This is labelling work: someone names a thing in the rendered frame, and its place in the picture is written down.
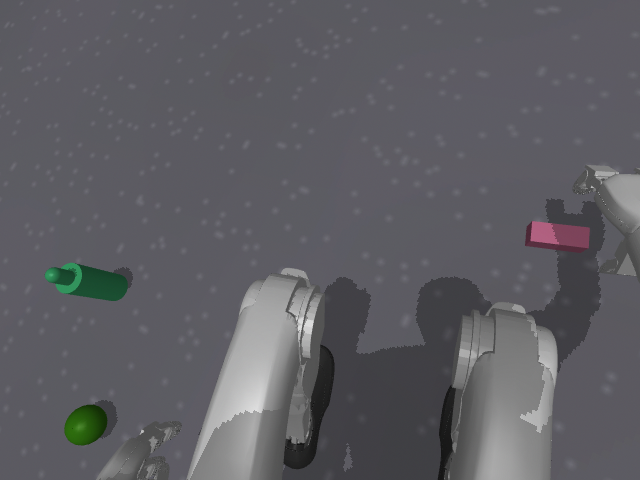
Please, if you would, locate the right robot foot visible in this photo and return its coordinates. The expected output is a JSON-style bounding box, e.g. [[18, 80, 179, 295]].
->
[[438, 385, 456, 480]]

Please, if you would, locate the left robot foot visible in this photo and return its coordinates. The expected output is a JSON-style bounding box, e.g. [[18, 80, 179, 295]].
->
[[284, 345, 335, 469]]

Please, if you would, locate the right robot hand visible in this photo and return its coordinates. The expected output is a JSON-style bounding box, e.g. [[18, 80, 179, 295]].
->
[[572, 165, 640, 277]]

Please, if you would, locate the left robot hand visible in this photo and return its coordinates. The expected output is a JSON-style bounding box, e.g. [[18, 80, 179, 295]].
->
[[96, 421, 182, 480]]

